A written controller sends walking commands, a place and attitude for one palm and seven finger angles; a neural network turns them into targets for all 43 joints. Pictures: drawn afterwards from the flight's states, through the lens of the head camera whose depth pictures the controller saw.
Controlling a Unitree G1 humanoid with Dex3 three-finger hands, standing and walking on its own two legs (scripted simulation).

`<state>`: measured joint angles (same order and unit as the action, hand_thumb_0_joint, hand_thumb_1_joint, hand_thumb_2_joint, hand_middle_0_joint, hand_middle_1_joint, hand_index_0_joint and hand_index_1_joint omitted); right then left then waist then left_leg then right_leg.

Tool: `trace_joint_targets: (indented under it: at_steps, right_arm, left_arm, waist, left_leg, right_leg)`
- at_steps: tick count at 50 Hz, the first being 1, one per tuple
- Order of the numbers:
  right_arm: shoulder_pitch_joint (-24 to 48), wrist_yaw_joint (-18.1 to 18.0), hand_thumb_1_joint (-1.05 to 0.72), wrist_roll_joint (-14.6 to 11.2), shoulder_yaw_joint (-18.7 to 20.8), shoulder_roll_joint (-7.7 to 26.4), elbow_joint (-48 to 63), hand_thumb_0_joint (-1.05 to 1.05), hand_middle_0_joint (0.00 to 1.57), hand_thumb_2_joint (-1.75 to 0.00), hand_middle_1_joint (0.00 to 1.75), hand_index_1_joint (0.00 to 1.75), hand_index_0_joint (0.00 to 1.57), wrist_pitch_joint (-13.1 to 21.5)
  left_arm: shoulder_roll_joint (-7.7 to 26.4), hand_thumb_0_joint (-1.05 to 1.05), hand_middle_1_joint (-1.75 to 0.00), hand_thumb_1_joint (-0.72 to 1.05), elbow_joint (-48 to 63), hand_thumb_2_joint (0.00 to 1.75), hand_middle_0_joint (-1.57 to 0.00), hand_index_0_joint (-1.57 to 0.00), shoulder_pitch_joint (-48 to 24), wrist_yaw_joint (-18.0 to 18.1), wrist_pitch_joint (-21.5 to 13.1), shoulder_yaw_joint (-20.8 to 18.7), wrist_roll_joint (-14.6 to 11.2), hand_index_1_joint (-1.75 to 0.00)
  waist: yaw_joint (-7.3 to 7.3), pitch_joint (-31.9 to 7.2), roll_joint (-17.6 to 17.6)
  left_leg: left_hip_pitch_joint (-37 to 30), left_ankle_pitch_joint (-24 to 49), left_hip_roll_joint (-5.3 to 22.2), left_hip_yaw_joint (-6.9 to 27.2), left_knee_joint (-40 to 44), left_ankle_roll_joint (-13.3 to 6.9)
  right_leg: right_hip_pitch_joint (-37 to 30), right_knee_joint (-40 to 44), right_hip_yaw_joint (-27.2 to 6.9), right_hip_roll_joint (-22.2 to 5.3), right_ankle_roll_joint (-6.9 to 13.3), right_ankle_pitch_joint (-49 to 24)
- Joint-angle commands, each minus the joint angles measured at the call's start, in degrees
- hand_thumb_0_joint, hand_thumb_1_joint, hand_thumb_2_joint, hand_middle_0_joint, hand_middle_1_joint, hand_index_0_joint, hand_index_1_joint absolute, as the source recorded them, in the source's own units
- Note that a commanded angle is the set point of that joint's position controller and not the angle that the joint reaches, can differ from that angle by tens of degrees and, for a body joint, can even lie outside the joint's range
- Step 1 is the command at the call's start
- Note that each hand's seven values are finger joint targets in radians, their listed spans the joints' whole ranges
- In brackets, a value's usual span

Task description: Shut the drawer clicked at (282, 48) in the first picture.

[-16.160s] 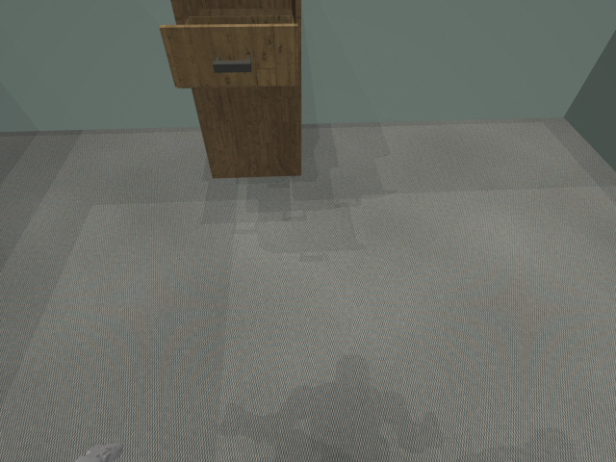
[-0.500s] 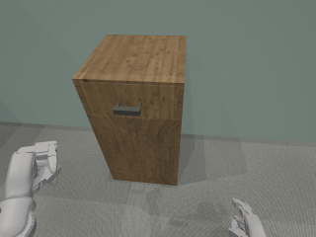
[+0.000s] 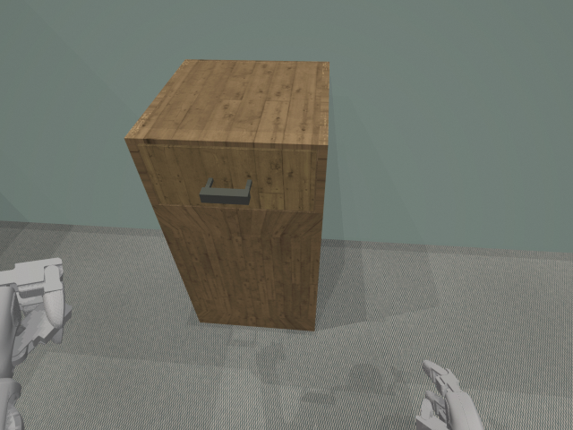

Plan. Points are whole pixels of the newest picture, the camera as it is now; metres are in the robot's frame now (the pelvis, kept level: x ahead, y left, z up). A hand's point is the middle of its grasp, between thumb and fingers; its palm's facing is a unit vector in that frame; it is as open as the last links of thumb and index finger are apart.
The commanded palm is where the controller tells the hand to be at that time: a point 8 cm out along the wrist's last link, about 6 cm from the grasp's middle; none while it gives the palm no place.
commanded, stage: step back with the hand held close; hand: left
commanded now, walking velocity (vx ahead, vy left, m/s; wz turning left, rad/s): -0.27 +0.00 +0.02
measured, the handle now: (227, 189) +0.62 +0.21 -0.04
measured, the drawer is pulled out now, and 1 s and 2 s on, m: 0.00 0.00 0.00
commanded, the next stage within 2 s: stop stepping back and stand still in 1.52 s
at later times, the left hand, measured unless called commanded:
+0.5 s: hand (37, 353) +0.14 +0.26 +0.15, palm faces +0.36 -0.78 -0.51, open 3.2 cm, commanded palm +0.09 +0.30 +0.17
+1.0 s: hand (11, 413) +0.09 +0.25 +0.15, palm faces +0.33 -0.80 -0.49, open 3.2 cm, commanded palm +0.02 +0.30 +0.17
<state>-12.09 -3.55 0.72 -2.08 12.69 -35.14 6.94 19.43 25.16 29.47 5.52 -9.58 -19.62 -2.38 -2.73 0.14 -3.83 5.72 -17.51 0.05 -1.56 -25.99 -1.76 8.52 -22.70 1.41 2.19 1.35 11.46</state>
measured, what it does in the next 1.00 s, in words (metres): shifts its weight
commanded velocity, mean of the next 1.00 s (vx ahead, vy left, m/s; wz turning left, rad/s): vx -0.31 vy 0.00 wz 0.03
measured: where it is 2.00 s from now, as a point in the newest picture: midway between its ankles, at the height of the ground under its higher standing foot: outside the picture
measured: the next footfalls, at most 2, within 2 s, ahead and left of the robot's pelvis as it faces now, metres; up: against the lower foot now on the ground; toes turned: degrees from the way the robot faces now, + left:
right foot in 1.24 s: -0.27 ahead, -0.10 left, +0.00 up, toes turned +1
left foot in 1.52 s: -0.09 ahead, +0.08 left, +0.00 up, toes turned -3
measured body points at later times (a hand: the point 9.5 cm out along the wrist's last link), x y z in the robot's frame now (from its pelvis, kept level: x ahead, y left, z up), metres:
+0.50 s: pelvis -0.05 +0.02 -0.01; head -0.04 +0.01 +0.44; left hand +0.12 +0.30 +0.18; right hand +0.13 -0.21 -0.09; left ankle -0.03 +0.10 -0.74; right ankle +0.01 -0.11 -0.74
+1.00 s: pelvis -0.10 +0.02 -0.02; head -0.07 +0.04 +0.43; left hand +0.07 +0.29 +0.18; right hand +0.07 -0.23 -0.09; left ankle -0.03 +0.10 -0.74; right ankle -0.01 -0.11 -0.74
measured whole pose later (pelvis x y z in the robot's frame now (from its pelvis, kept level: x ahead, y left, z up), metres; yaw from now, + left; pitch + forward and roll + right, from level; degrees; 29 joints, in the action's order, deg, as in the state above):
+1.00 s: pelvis -0.10 +0.02 -0.02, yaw +1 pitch +2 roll -1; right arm -10.7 -3.2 0.6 1.6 12.7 -33.0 4.1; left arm 22.9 34.7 34.7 7.1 -17.3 -22.9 -0.1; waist 1.5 2.3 1.2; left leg 25.8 -12.8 -2.1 -1.7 -36.4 -3.6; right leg 25.6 -32.4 -3.8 2.0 -1.3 8.5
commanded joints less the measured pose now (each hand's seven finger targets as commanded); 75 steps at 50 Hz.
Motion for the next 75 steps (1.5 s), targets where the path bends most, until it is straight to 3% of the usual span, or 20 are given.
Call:
trace_joint_targets:
  at_steps: [1,7,12,22,26,29,33,36,41,46,49,52,53,55,58,64,67,71,73,75]
  right_arm:
    - [6.0,-0.2,-0.90,0.0,4.0,7.1,9.2,0.00,0.20,-0.90,0.30,0.30,0.20,0.5]
    - [7.2,-0.6,-0.90,-0.5,5.2,7.2,11.5,0.00,0.20,-0.90,0.30,0.30,0.20,-1.4]
    - [7.1,-1.1,-0.90,-0.7,5.8,7.3,12.6,0.00,0.20,-0.90,0.30,0.30,0.20,-2.2]
    - [6.5,-1.5,-0.90,-0.9,5.9,7.7,13.3,0.00,0.20,-0.90,0.30,0.30,0.20,-1.2]
    - [4.9,-1.1,-0.90,-0.7,5.8,7.3,12.8,0.00,0.20,-0.90,0.30,0.30,0.20,-0.5]
    - [5.2,-1.1,-0.90,-0.6,5.6,7.5,12.8,0.00,0.20,-0.90,0.30,0.30,0.20,0.1]
    - [5.7,-1.7,-0.90,-0.7,5.5,8.0,13.3,0.00,0.20,-0.90,0.30,0.30,0.20,1.0]
    - [5.4,-1.7,-0.90,-0.7,6.1,8.1,13.4,0.00,0.20,-0.90,0.30,0.30,0.20,1.4]
    - [4.5,-1.0,-0.90,-0.3,6.5,7.6,12.0,0.00,0.20,-0.90,0.30,0.30,0.20,1.2]
    - [4.4,-0.1,-0.90,-0.4,6.7,6.6,11.0,0.00,0.20,-0.90,0.30,0.30,0.20,-0.1]
    - [5.3,-0.7,-0.90,-0.5,6.5,7.3,11.5,0.00,0.20,-0.90,0.30,0.30,0.20,0.0]
    - [7.1,-1.5,-0.90,-0.2,6.7,8.3,12.7,0.00,0.20,-0.90,0.30,0.30,0.20,2.0]
    - [5.7,-1.7,-0.90,0.6,6.9,7.7,11.7,0.00,0.20,-0.90,0.30,0.30,0.20,2.3]
    - [4.6,-1.4,-0.90,0.6,7.1,7.1,10.3,0.00,0.20,-0.90,0.30,0.30,0.20,3.3]
    - [4.1,-0.7,-0.90,1.2,6.0,6.7,7.2,0.00,0.20,-0.90,0.30,0.30,0.20,4.5]
    - [4.7,0.4,-0.90,1.5,6.0,6.2,5.5,0.00,0.20,-0.90,0.30,0.30,0.20,3.2]
    - [6.9,0.6,-0.90,-0.5,5.4,5.5,10.2,0.00,0.20,-0.90,0.30,0.30,0.20,1.5]
    - [9.9,-0.5,-0.90,-1.8,4.2,4.5,12.4,0.00,0.20,-0.90,0.30,0.30,0.20,-0.7]
    - [8.6,-1.2,-0.90,-0.6,3.2,3.8,11.0,0.00,0.20,-0.90,0.30,0.30,0.20,-1.1]
    - [7.1,-2.2,-0.90,-0.4,3.1,5.4,10.0,0.00,0.20,-0.90,0.30,0.30,0.20,-1.5]
  left_arm:
    - [8.1,0.00,-1.60,0.90,10.4,0.90,-1.40,-1.40,1.0,1.1,-5.6,-5.1,0.1,-1.60]
    - [12.2,0.00,-1.60,0.90,14.2,0.90,-1.40,-1.40,5.7,2.1,-6.2,-9.3,0.1,-1.60]
    - [12.3,0.00,-1.60,0.90,16.1,0.90,-1.40,-1.40,6.4,2.0,-5.9,-9.6,0.1,-1.60]
    - [11.2,0.00,-1.60,0.90,15.2,0.90,-1.40,-1.40,2.4,2.5,-6.3,-8.9,1.8,-1.60]
    - [11.1,0.00,-1.60,0.90,16.8,0.90,-1.40,-1.40,2.6,3.0,-7.6,-8.5,1.6,-1.60]
    - [11.5,0.00,-1.60,0.90,18.4,0.90,-1.40,-1.40,3.6,3.5,-8.5,-8.9,1.6,-1.60]
    - [10.8,0.00,-1.60,0.90,18.8,0.90,-1.40,-1.40,3.3,3.8,-9.1,-9.5,3.0,-1.60]
    - [11.1,0.00,-1.60,0.90,17.7,0.90,-1.40,-1.40,2.6,3.5,-9.3,-10.4,3.6,-1.60]
    - [11.6,0.00,-1.60,0.90,18.4,0.90,-1.40,-1.40,3.1,2.6,-9.8,-10.3,2.2,-1.60]
    - [13.7,0.00,-1.60,0.90,19.8,0.90,-1.40,-1.40,5.2,3.4,-10.6,-11.3,0.9,-1.60]
    - [13.9,0.00,-1.60,0.90,20.7,0.90,-1.40,-1.40,6.9,3.8,-11.5,-12.1,1.2,-1.60]
    - [12.9,0.00,-1.60,0.90,22.0,0.90,-1.40,-1.40,4.7,3.4,-12.2,-12.9,3.2,-1.60]
    - [13.6,0.00,-1.60,0.90,21.9,0.90,-1.40,-1.40,4.2,3.8,-11.8,-13.6,3.4,-1.60]
    - [11.9,0.00,-1.60,0.90,19.7,0.90,-1.40,-1.40,6.3,3.6,-11.7,-12.4,2.3,-1.60]
    - [9.4,0.00,-1.60,0.90,19.3,0.90,-1.40,-1.40,5.9,2.7,-12.2,-7.7,0.9,-1.60]
    - [14.2,0.00,-1.60,0.90,23.8,0.90,-1.40,-1.40,1.4,1.9,-13.6,-9.5,0.4,-1.60]
    - [16.9,0.00,-1.60,0.90,23.1,0.90,-1.40,-1.40,10.8,1.7,-11.5,-13.9,-1.4,-1.60]
    - [17.4,0.00,-1.60,0.90,18.8,0.90,-1.40,-1.40,12.9,1.8,-10.3,-15.4,-2.3,-1.60]
    - [17.1,0.00,-1.60,0.90,16.9,0.90,-1.40,-1.40,9.9,2.0,-9.7,-14.2,-1.9,-1.60]
    - [15.4,0.00,-1.60,0.90,15.6,0.90,-1.40,-1.40,6.8,1.9,-9.4,-11.1,-1.2,-1.60]
  waist:
    - [2.53,-2.5,1.2]
    - [1.47,-12.0,0.5]
    - [1.52,-11.1,-0.4]
    - [2.72,-3.1,3.0]
    - [3.46,-3.4,6.2]
    - [3.53,-4.3,2.5]
    - [2.72,-4.0,-5.6]
    - [2.68,-2.3,-2.8]
    - [3.61,-5.2,5.5]
    - [4.03,-7.6,8.5]
    - [4.26,-7.3,1.8]
    - [3.07,-6.6,-13.3]
    - [3.27,-5.6,-8.9]
    - [2.79,-4.9,-3.6]
    - [3.18,-4.7,-4.6]
    - [2.52,-21.5,-4.4]
    - [1.79,-24.1,6.9]
    - [2.13,-7.7,12.0]
    - [2.90,-4.4,9.2]
    - [3.84,-3.8,5.0]
  left_leg:
    - [4.9,10.2,2.3,3.0,4.8,-0.9]
    - [6.4,25.4,3.3,4.2,4.6,0.0]
    - [10.1,27.7,4.5,5.0,4.5,0.4]
    - [30.1,-8.1,5.5,7.3,8.4,-3.8]
    - [24.6,-9.7,2.4,5.9,2.4,-2.8]
    - [23.6,-10.5,3.7,7.3,4.6,-2.9]
    - [37.9,-19.3,10.0,12.9,14.4,-5.7]
    - [43.0,-20.1,9.9,12.1,11.8,-6.4]
    - [30.0,-7.7,3.0,6.3,-0.5,-3.3]
    - [17.5,-5.7,0.1,4.4,-8.7,-0.9]
    - [20.7,-8.2,4.7,9.4,1.3,-3.0]
    - [43.7,-26.6,17.7,22.9,19.7,-8.8]
    - [42.4,-22.3,18.5,22.5,18.4,-9.5]
    - [32.3,-9.8,16.7,18.3,12.8,-8.7]
    - [15.5,7.5,13.8,14.5,8.8,-6.1]
    - [-15.0,50.6,9.6,3.9,-2.2,-2.1]
    - [-8.6,37.0,6.3,0.7,-5.0,-1.2]
    - [13.2,0.2,-0.9,0.9,-17.8,1.0]
    - [18.5,0.7,0.3,2.9,-13.4,1.5]
    - [12.8,19.9,0.8,2.5,-2.0,0.8]
  right_leg:
    - [1.3,5.3,-7.9,-6.5,0.5,-9.0]
    - [-5.8,-3.5,-4.3,-5.1,-0.6,-24.3]
    - [-5.2,-7.3,-4.2,-4.2,-1.2,-24.8]
    - [-7.7,-9.4,-8.0,-4.2,-1.6,-11.3]
    - [0.7,-1.6,-11.9,-7.2,0.1,-2.6]
    - [2.0,-2.5,-10.0,-5.9,-0.3,0.8]
    - [-10.8,-17.5,-4.8,-0.7,-2.6,-6.5]
    - [-12.9,-19.8,-6.4,-0.1,-2.6,-9.7]
    - [-1.6,-9.8,-14.4,-5.7,0.0,-17.4]
    - [12.4,1.5,-17.9,-11.4,3.3,-0.5]
    - [10.2,-5.2,-10.6,-4.9,0.1,1.8]
    - [-8.7,-31.7,-4.1,3.9,-3.2,2.1]
    - [-6.3,-34.8,-5.2,3.7,-2.9,5.8]
    - [0.5,-27.9,-5.4,2.6,-2.2,12.3]
    - [8.6,-10.9,-3.5,0.9,-1.3,13.4]
    - [12.0,-1.5,-3.3,-1.0,-2.9,-10.9]
    - [7.3,-0.9,-3.6,-4.4,-5.8,-26.1]
    - [12.5,5.3,-11.9,-15.9,0.2,-28.0]
    - [7.8,1.8,-11.9,-16.2,3.7,-37.5]
    - [6.0,-2.7,-7.0,-9.8,0.3,-39.2]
